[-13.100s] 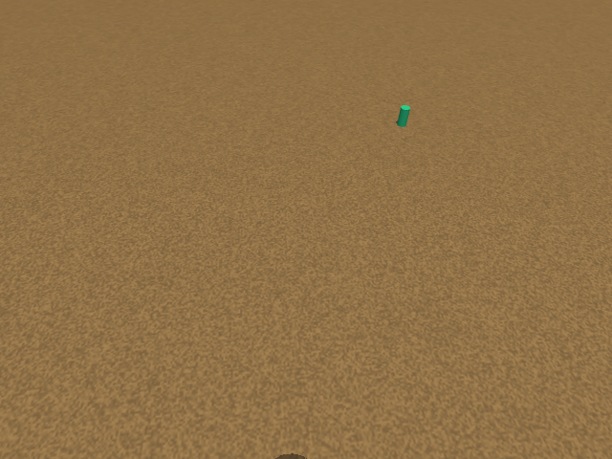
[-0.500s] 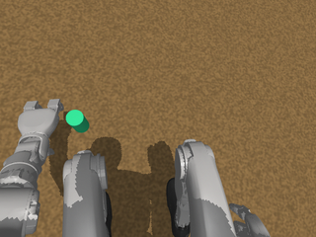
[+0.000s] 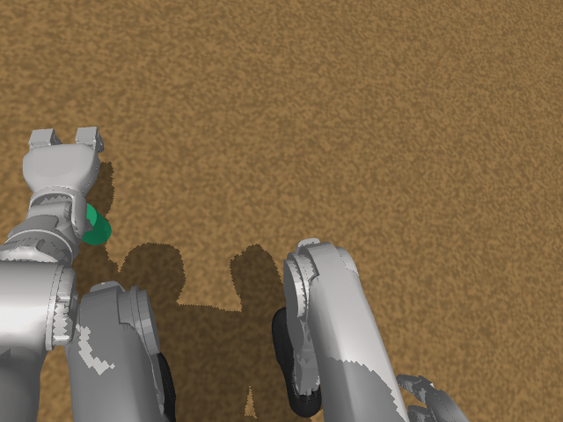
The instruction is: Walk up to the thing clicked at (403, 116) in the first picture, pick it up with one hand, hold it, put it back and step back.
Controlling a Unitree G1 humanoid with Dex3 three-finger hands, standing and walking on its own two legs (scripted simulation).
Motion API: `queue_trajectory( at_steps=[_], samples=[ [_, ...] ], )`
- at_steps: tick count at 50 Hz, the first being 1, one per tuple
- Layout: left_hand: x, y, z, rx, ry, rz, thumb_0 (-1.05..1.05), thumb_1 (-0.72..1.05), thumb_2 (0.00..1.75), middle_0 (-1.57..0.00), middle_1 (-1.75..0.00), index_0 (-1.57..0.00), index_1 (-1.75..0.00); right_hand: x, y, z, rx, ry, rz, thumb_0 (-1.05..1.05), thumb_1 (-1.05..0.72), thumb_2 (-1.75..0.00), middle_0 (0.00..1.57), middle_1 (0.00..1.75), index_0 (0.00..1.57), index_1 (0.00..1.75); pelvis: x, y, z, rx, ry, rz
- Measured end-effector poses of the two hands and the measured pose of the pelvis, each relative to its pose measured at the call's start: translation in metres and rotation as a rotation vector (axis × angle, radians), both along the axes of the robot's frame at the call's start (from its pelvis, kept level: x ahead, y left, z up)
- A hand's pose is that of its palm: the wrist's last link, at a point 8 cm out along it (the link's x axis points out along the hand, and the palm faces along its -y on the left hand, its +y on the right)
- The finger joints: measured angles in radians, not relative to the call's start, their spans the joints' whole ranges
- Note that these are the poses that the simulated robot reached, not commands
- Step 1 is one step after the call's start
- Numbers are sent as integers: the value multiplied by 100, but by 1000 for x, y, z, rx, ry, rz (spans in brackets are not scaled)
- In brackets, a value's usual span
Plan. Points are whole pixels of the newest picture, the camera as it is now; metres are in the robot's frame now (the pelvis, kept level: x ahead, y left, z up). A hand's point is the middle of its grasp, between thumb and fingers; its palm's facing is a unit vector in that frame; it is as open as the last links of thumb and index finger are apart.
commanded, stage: approach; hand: left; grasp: from above
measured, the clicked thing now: (88, 225) +0.45 +0.22 -0.28
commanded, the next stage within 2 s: close in in 0.06 s
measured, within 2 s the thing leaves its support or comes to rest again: neither
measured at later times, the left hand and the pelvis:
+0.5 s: hand (63, 233) +0.42 +0.23 -0.19, palm faces -0.49 -0.06 -0.87, open 13.4 cm; pelvis +0.00 +0.00 -0.01, yaw +0 degrees
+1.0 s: hand (70, 226) +0.44 +0.23 -0.25, palm faces -0.48 -0.08 -0.87, open 13.3 cm; pelvis +0.01 +0.00 -0.03, yaw -3 degrees
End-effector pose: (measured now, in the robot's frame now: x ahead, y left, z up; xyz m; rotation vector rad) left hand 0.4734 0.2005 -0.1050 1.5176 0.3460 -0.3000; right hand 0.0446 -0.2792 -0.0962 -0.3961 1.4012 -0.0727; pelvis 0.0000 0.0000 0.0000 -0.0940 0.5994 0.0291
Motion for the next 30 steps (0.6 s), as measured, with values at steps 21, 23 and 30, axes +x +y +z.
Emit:
queue_trajectory(
  at_steps=[21, 23, 30],
  samples=[
    [-50, 37, -25, -15, 122, 41, -1, -42, 91, -10, -114, -16, -107, -9, 14, -18, 94, 64, -3, 1, -91, -89, 20, 30, 20, 30, 1, 0, -3, 4, -16, 3],
    [-50, 34, -27, -19, 107, 13, -1, -43, 92, -9, -114, -15, -107, 1, 10, -16, 73, 41, 24, 1, -91, -89, 20, 30, 20, 30, 0, 0, -5, 1, -21, 4],
    [-36, 23, -41, -33, 46, -5, -1, -44, 93, -9, -110, -14, -105, 21, -2, -6, 11, -19, 94, 0, -91, -89, 20, 30, 20, 30, 1, 1, -14, -14, -32, 0]
  ],
)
